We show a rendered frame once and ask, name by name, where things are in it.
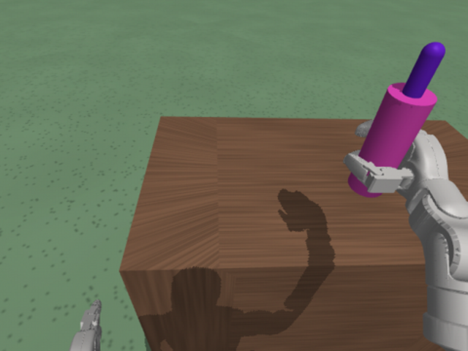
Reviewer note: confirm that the left robot hand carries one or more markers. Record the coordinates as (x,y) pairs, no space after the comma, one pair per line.
(88,339)

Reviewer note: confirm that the bottle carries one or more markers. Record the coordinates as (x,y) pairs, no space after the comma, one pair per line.
(403,111)

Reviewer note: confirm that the right robot arm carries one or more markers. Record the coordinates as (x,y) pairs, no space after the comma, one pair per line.
(438,215)

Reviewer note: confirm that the right robot hand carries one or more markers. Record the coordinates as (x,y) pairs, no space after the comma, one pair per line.
(424,160)

